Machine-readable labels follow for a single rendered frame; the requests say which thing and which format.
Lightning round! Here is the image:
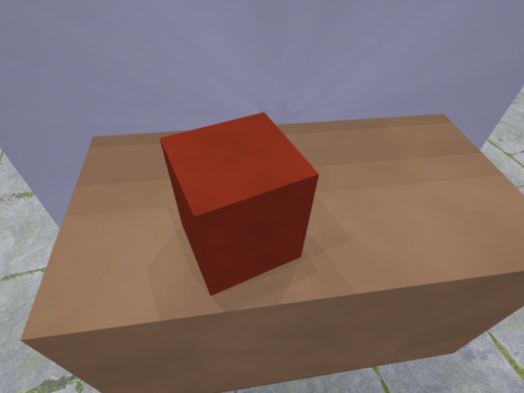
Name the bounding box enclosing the carton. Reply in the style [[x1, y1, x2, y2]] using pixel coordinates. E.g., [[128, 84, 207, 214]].
[[160, 112, 319, 296]]

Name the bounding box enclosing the pedestal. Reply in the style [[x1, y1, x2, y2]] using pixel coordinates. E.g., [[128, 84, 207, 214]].
[[20, 114, 524, 393]]

